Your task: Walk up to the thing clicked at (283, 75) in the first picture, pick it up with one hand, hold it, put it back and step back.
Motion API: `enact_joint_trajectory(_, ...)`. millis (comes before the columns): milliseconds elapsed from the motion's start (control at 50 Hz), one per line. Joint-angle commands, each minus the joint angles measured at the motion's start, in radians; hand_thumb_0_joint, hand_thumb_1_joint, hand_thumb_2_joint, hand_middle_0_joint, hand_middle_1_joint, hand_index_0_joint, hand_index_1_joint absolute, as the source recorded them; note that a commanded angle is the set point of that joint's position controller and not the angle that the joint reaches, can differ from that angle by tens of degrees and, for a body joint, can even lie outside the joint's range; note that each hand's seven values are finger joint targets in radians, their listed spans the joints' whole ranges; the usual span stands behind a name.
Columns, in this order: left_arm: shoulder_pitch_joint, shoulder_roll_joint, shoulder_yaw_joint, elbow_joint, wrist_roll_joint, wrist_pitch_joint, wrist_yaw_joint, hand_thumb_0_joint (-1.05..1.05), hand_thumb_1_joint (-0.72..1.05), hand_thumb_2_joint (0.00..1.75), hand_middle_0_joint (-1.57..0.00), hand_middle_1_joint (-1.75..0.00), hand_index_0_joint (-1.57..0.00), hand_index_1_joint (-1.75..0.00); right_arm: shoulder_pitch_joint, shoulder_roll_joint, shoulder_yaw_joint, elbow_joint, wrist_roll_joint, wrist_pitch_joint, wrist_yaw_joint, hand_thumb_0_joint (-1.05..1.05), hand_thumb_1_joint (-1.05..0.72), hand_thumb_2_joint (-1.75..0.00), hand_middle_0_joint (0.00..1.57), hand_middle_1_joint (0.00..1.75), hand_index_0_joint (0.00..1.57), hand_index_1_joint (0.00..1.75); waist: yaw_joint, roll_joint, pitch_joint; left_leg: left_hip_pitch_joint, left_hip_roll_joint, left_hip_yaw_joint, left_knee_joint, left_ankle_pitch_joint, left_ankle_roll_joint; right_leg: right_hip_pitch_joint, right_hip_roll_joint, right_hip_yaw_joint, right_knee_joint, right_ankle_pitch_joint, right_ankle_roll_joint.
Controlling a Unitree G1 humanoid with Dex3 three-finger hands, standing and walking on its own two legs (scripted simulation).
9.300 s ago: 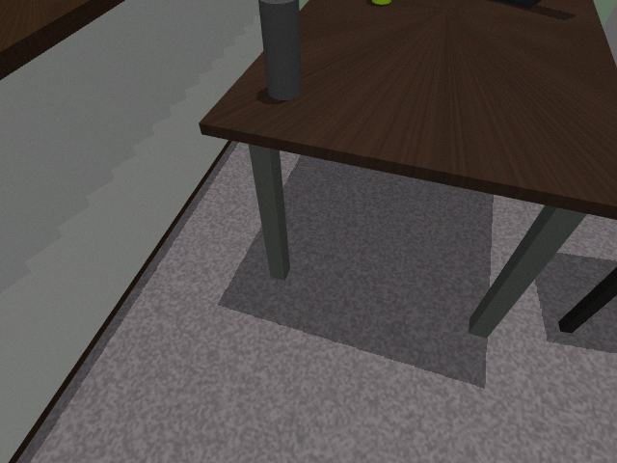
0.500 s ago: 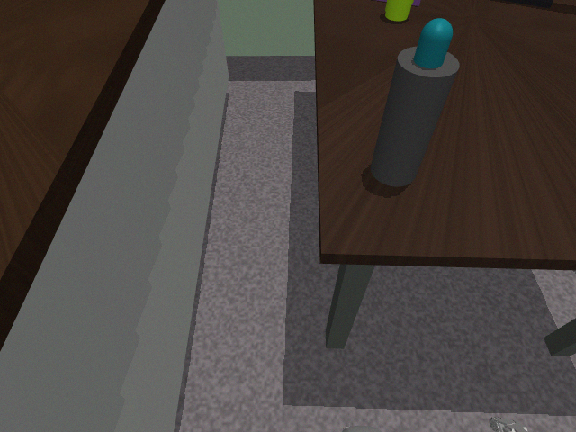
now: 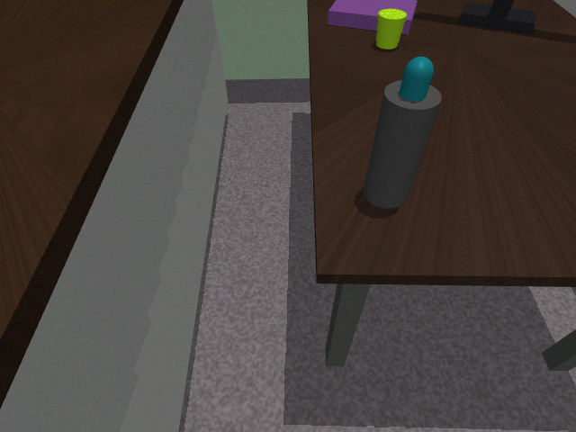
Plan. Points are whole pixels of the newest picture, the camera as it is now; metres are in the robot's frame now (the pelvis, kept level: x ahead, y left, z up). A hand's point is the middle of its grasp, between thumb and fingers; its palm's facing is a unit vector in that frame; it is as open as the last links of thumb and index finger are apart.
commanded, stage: walk up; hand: right
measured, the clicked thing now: (400, 136) +0.55 -0.18 +0.10
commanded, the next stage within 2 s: stand in 0.44 s
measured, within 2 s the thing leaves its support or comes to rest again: neither
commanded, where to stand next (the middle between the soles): +0.05 +0.00 m, yaw +2 degrees
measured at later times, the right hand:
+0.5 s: hand out of the picture +0.09 -0.25 -0.16, palm faces +0.00 +0.94 -0.34, open 7.4 cm
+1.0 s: hand out of the picture +0.09 -0.25 -0.15, palm faces -0.01 +0.94 -0.34, open 7.4 cm
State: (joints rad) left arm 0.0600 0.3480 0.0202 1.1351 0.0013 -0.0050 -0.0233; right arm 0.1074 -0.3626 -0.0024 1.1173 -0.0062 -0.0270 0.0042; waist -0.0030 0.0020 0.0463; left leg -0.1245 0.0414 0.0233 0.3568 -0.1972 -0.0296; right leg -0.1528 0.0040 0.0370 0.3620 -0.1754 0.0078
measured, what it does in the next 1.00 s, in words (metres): stands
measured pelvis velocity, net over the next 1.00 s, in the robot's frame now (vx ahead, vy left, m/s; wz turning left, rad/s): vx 0.01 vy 0.00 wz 0.00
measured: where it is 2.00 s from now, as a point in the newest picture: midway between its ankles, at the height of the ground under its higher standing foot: outside the picture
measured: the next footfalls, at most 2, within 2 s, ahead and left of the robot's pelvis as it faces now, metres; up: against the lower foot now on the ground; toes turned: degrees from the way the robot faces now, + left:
none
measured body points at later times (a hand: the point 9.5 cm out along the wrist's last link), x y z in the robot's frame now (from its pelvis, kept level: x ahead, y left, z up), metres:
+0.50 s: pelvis +0.01 +0.00 +0.00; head +0.02 +0.00 +0.45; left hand +0.09 +0.30 -0.13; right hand +0.09 -0.30 -0.13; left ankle +0.00 +0.14 -0.75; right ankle +0.01 -0.12 -0.75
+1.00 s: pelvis +0.01 +0.00 +0.00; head +0.02 +0.00 +0.45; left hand +0.10 +0.30 -0.13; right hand +0.09 -0.30 -0.13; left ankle +0.00 +0.14 -0.75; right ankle +0.01 -0.12 -0.75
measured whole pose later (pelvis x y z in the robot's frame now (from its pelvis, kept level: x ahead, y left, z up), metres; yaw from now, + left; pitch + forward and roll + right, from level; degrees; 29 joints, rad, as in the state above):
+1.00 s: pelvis +0.01 +0.00 +0.00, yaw +0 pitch -2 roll +0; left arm 0.10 0.35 -0.01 1.13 0.01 -0.02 -0.01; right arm 0.09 -0.36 -0.01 1.14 -0.01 -0.01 0.01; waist -0.01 0.00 0.04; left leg -0.08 0.04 0.02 0.30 -0.19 -0.03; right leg -0.12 0.00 0.03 0.32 -0.17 0.01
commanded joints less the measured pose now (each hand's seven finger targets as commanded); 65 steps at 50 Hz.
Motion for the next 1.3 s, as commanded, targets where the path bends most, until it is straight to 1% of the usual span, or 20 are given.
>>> enact_joint_trajectory(0,-0.06,0.206,0.042,-0.051,0.002,-0.018,0.017,0.0,0.9,0.9,-0.2,-0.3,-0.2,-0.3,-0.049,-0.203,-0.044,-0.056,-0.002,-0.02,-0.012,0.0,-0.9,-0.9,0.2,0.3,0.2,0.3,0.002,0.001,-0.089,0.022,0.099,-0.074,-0.07,0.103,0.042,0.033,-0.114,0.089,-0.065,0.127,-0.036)
enact_joint_trajectory(100,-0.049,0.205,0.043,-0.04,0.003,-0.018,0.02,0.0,0.9,0.9,-0.2,-0.3,-0.2,-0.3,-0.062,-0.204,-0.048,-0.056,-0.002,-0.019,-0.014,0.0,-0.9,-0.9,0.2,0.3,0.2,0.3,0.003,0.01,-0.087,0.035,0.101,-0.069,-0.075,0.143,0.042,0.042,-0.114,0.08,-0.069,0.163,-0.029)
enact_joint_trajectory(140,-0.059,0.208,0.044,-0.04,0.006,-0.018,0.021,0.0,0.9,0.9,-0.2,-0.3,-0.2,-0.3,-0.059,-0.201,-0.049,-0.054,-0.002,-0.017,-0.014,0.0,-0.9,-0.9,0.2,0.3,0.2,0.3,-0.004,-0.005,-0.091,0.037,0.101,-0.064,-0.076,0.133,0.044,0.047,-0.117,0.082,-0.071,0.168,-0.03)
enact_joint_trajectory(260,-0.054,0.197,0.041,-0.037,0.002,-0.016,0.022,0.0,0.9,0.9,-0.2,-0.3,-0.2,-0.3,-0.064,-0.2,-0.051,-0.049,-0.002,-0.016,-0.015,0.0,-0.9,-0.9,0.2,0.3,0.2,0.3,-0.002,0.009,-0.074,0.041,0.101,-0.068,-0.088,0.133,0.041,0.034,-0.113,0.081,-0.075,0.162,-0.027)
enact_joint_trajectory(360,-0.042,0.197,0.04,-0.038,0.006,-0.017,0.023,0.0,0.9,0.9,-0.2,-0.3,-0.2,-0.3,-0.062,-0.2,-0.055,-0.047,-0.001,-0.015,-0.015,0.0,-0.9,-0.9,0.2,0.3,0.2,0.3,-0.003,0.002,-0.097,0.069,0.102,-0.063,-0.084,0.148,0.045,0.038,-0.115,0.079,-0.072,0.176,-0.027)
enact_joint_trajectory(400,-0.044,0.197,0.043,-0.039,0.005,-0.016,0.024,0.0,0.9,0.9,-0.2,-0.3,-0.2,-0.3,-0.062,-0.198,-0.054,-0.047,-0.001,-0.014,-0.016,0.0,-0.9,-0.9,0.2,0.3,0.2,0.3,-0.003,0.003,-0.083,0.047,0.099,-0.063,-0.086,0.143,0.043,0.041,-0.114,0.078,-0.077,0.17,-0.026)
enact_joint_trajectory(420,-0.041,0.211,0.035,-0.045,0.009,-0.022,0.027,0.0,0.9,0.9,-0.2,-0.3,-0.2,-0.3,-0.073,-0.199,-0.052,-0.047,-0.007,-0.011,-0.015,0.0,-0.9,-0.9,0.2,0.3,0.2,0.3,-0.002,0.009,-0.068,0.049,0.103,-0.075,-0.09,0.16,0.035,0.036,-0.12,0.082,-0.068,0.183,-0.027)
enact_joint_trajectory(500,-0.03,0.213,0.029,-0.046,0.006,-0.03,0.03,0.0,0.9,0.9,-0.2,-0.3,-0.2,-0.3,-0.062,-0.195,-0.048,-0.041,-0.004,-0.005,-0.011,0.0,-0.9,-0.9,0.2,0.3,0.2,0.3,-0.005,-0.014,-0.08,0.055,0.099,-0.075,-0.085,0.153,0.036,0.041,-0.124,0.08,-0.079,0.194,-0.022)
enact_joint_trajectory(540,-0.028,0.211,0.028,-0.051,0.008,-0.029,0.032,0.0,0.9,0.9,-0.2,-0.3,-0.2,-0.3,-0.064,-0.206,-0.052,-0.04,-0.003,-0.003,-0.011,0.0,-0.9,-0.9,0.2,0.3,0.2,0.3,-0.006,0.002,-0.107,0.079,0.104,-0.073,-0.079,0.178,0.038,0.047,-0.126,0.076,-0.071,0.213,-0.023)
enact_joint_trajectory(580,-0.022,0.213,0.024,-0.05,0.006,-0.029,0.032,0.0,0.9,0.9,-0.2,-0.3,-0.2,-0.3,-0.064,-0.195,-0.047,-0.036,-0.003,-0.001,-0.009,0.0,-0.9,-0.9,0.2,0.3,0.2,0.3,-0.005,-0.012,-0.078,0.064,0.099,-0.076,-0.088,0.153,0.033,0.033,-0.123,0.074,-0.082,0.177,-0.023)
enact_joint_trajectory(640,-0.022,0.221,0.023,-0.056,0.006,-0.031,0.033,0.0,0.9,0.9,-0.2,-0.3,-0.2,-0.3,-0.056,-0.194,-0.046,-0.034,-0.002,-0.002,-0.008,0.0,-0.9,-0.9,0.2,0.3,0.2,0.3,-0.007,-0.013,-0.095,0.078,0.101,-0.072,-0.086,0.174,0.035,0.045,-0.127,0.077,-0.073,0.209,-0.026)
enact_joint_trajectory(660,-0.018,0.219,0.023,-0.057,0.007,-0.033,0.034,0.0,0.9,0.9,-0.2,-0.3,-0.2,-0.3,-0.059,-0.204,-0.049,-0.034,-0.003,-0.002,-0.008,0.0,-0.9,-0.9,0.2,0.3,0.2,0.3,-0.006,-0.003,-0.11,0.083,0.102,-0.073,-0.08,0.196,0.037,0.055,-0.13,0.076,-0.071,0.244,-0.024)
enact_joint_trajectory(720,-0.016,0.222,0.022,-0.059,0.006,-0.031,0.034,0.0,0.9,0.9,-0.2,-0.3,-0.2,-0.3,-0.061,-0.201,-0.048,-0.036,-0.003,-0.002,-0.009,0.0,-0.9,-0.9,0.2,0.3,0.2,0.3,-0.005,-0.003,-0.109,0.088,0.103,-0.07,-0.08,0.213,0.037,0.055,-0.129,0.071,-0.062,0.25,-0.026)
enact_joint_trajectory(800,-0.004,0.217,0.017,-0.059,0.005,-0.03,0.034,0.0,0.9,0.9,-0.2,-0.3,-0.2,-0.3,-0.056,-0.202,-0.046,-0.031,-0.001,0.002,-0.008,0.0,-0.9,-0.9,0.2,0.3,0.2,0.3,-0.002,-0.006,-0.078,0.073,0.1,-0.073,-0.085,0.173,0.036,0.039,-0.124,0.072,-0.077,0.208,-0.024)
enact_joint_trajectory(880,-0.011,0.227,0.019,-0.065,0.005,-0.031,0.036,0.0,0.9,0.9,-0.2,-0.3,-0.2,-0.3,-0.053,-0.203,-0.047,-0.035,-0.003,0.004,-0.007,0.0,-0.9,-0.9,0.2,0.3,0.2,0.3,-0.007,-0.003,-0.085,0.072,0.1,-0.07,-0.083,0.157,0.037,0.041,-0.128,0.077,-0.075,0.2,-0.027)
enact_joint_trajectory(960,-0.004,0.224,0.019,-0.062,0.005,-0.027,0.034,0.0,0.9,0.9,-0.2,-0.3,-0.2,-0.3,-0.052,-0.201,-0.042,-0.035,-0.004,0.002,-0.007,0.0,-0.9,-0.9,0.2,0.3,0.2,0.3,-0.002,0.01,-0.054,0.035,0.095,-0.078,-0.105,0.104,0.035,0.037,-0.123,0.075,-0.082,0.142,-0.025)
enact_joint_trajectory(1060,0.003,0.223,0.018,-0.066,0.006,-0.028,0.031,0.0,0.9,0.9,-0.2,-0.3,-0.2,-0.3,-0.045,-0.207,-0.044,-0.037,-0.004,-0.001,-0.007,0.0,-0.9,-0.9,0.2,0.3,0.2,0.3,0.0,0.005,-0.086,0.068,0.101,-0.079,-0.095,0.142,0.037,0.037,-0.125,0.075,-0.073,0.16,-0.03)
enact_joint_trajectory(1140,0.005,0.221,0.015,-0.066,0.007,-0.028,0.032,0.0,0.9,0.9,-0.2,-0.3,-0.2,-0.3,-0.046,-0.207,-0.045,-0.037,-0.003,0.001,-0.008,0.0,-0.9,-0.9,0.2,0.3,0.2,0.3,-0.002,0.0,-0.064,0.057,0.097,-0.08,-0.093,0.123,0.037,0.021,-0.124,0.076,-0.084,0.151,-0.024)
enact_joint_trajectory(1240,0.007,0.224,0.015,-0.07,0.008,-0.03,0.034,0.0,0.9,0.9,-0.2,-0.3,-0.2,-0.3,-0.041,-0.208,-0.047,-0.04,-0.003,0.003,-0.007,0.0,-0.9,-0.9,0.2,0.3,0.2,0.3,-0.006,-0.004,-0.102,0.085,0.101,-0.074,-0.076,0.169,0.041,0.04,-0.129,0.072,-0.071,0.199,-0.028)
enact_joint_trajectory(1280,0.006,0.226,0.015,-0.07,0.006,-0.029,0.034,0.0,0.9,0.9,-0.2,-0.3,-0.2,-0.3,-0.035,-0.204,-0.044,-0.034,-0.003,0.003,-0.007,0.0,-0.9,-0.9,0.2,0.3,0.2,0.3,-0.004,-0.006,-0.082,0.073,0.098,-0.073,-0.084,0.153,0.038,0.033,-0.127,0.076,-0.074,0.19,-0.029)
